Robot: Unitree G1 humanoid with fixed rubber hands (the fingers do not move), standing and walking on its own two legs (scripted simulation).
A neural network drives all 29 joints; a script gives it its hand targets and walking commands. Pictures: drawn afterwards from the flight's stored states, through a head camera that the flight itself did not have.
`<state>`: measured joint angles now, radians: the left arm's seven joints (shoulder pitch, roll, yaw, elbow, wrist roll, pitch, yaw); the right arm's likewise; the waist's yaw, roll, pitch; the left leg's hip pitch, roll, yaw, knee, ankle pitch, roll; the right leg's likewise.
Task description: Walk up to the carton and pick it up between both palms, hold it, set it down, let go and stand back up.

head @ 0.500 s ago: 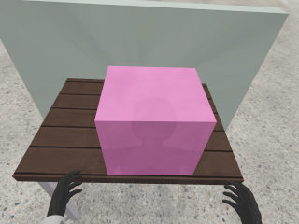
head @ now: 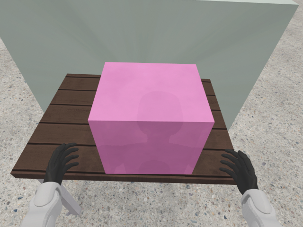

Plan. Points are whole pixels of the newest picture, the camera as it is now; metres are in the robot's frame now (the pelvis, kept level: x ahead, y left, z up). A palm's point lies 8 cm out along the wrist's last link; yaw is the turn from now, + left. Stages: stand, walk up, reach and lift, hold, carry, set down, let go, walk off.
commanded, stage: reach and lift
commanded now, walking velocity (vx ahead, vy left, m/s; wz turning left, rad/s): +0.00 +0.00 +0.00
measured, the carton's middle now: (149, 120) +0.45 +0.04 +0.00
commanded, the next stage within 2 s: none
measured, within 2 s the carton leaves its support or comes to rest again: neither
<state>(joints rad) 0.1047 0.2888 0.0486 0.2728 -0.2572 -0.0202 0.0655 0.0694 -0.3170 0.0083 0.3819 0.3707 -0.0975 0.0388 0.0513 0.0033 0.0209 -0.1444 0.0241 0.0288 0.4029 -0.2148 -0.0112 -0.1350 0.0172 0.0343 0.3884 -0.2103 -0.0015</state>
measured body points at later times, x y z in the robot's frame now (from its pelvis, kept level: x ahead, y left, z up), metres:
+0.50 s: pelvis +0.00 -0.01 +0.00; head +0.04 -0.01 +0.45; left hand +0.30 +0.27 +0.08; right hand +0.34 -0.22 +0.06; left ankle +0.00 +0.12 -0.74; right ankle +0.00 -0.12 -0.74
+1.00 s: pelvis -0.01 -0.01 +0.00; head +0.03 +0.00 +0.45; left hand +0.36 +0.28 +0.14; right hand +0.41 -0.21 +0.11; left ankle +0.00 +0.12 -0.74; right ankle +0.00 -0.12 -0.74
